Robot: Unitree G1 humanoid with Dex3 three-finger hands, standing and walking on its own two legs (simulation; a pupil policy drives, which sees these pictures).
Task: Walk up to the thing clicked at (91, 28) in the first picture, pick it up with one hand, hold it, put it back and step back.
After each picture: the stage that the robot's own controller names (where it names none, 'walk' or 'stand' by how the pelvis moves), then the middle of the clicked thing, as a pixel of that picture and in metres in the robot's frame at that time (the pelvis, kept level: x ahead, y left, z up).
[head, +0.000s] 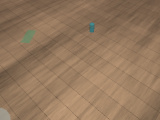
stand; (91, 27) +1.72 -0.09 -0.72
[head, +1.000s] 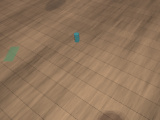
walk; (76, 37) +1.58 +0.21 -0.71
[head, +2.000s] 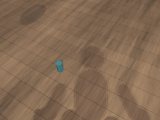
walk; (59, 66) +1.00 +0.31 -0.72
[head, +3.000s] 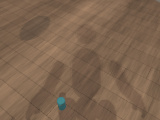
walk; (61, 103) +0.60 +0.21 -0.70
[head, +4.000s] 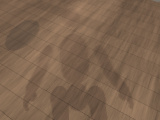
stand; out of the picture +0.39 +0.18 -0.70
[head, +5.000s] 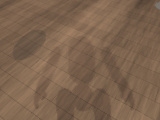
stand; out of the picture +0.34 +0.18 -0.72
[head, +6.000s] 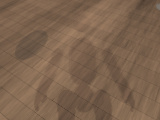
stand; out of the picture +0.37 +0.17 -0.73
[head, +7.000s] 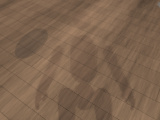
stand; out of the picture +0.35 +0.17 -0.73
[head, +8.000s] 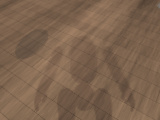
stand; out of the picture +0.35 +0.17 -0.73
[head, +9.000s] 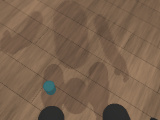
go down; (49, 88) +0.41 +0.17 -0.50
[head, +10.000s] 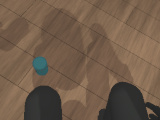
go down; (41, 66) +0.46 +0.18 -0.33
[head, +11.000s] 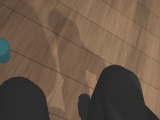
close in; (0, 51) +0.45 +0.22 -0.24
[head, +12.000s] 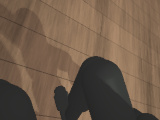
close; out of the picture +0.44 +0.24 -0.23
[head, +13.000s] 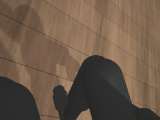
lift; out of the picture +0.44 +0.23 -0.23
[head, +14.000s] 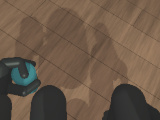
lift; (26, 79) +0.33 +0.21 -0.08
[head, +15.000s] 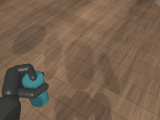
hold; (36, 89) +0.33 +0.18 +0.04
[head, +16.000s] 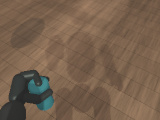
hold; (42, 94) +0.32 +0.17 -0.01
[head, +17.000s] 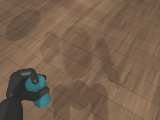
crouch; (39, 91) +0.33 +0.17 -0.04
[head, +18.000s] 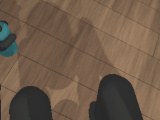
lower; (3, 40) +0.49 +0.21 -0.10
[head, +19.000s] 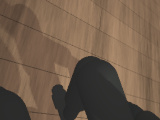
lower; out of the picture +0.45 +0.27 -0.24
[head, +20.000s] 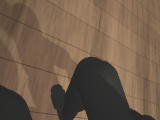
lower; out of the picture +0.45 +0.26 -0.24
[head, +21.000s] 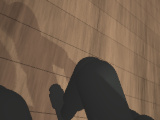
lower; out of the picture +0.45 +0.26 -0.24
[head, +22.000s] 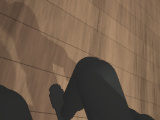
lower; out of the picture +0.45 +0.26 -0.24
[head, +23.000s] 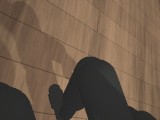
open; out of the picture +0.45 +0.23 -0.25
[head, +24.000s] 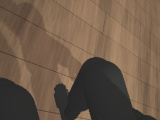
stand; out of the picture +0.44 +0.23 -0.24
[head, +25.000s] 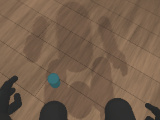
walk; (54, 81) +0.44 +0.16 -0.47
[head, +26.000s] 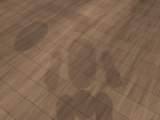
stand; out of the picture +0.38 +0.15 -0.66
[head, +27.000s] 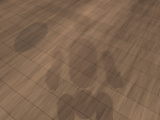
stand; out of the picture +0.38 +0.16 -0.67
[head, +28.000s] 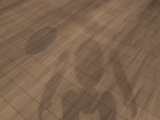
stand; out of the picture +0.40 +0.14 -0.72
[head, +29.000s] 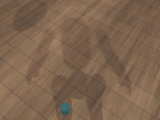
walk; (65, 109) +0.43 +0.11 -0.70
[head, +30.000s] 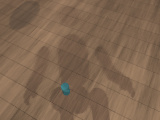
walk; (65, 89) +0.62 +0.19 -0.69
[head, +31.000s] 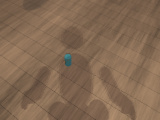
walk; (68, 60) +0.94 +0.14 -0.70
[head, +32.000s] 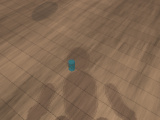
stand; (71, 65) +1.02 +0.14 -0.71
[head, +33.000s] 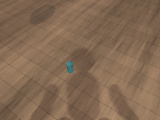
stand; (70, 67) +1.02 +0.16 -0.73
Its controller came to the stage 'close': yes
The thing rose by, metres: 0.71
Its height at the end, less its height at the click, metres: +0.00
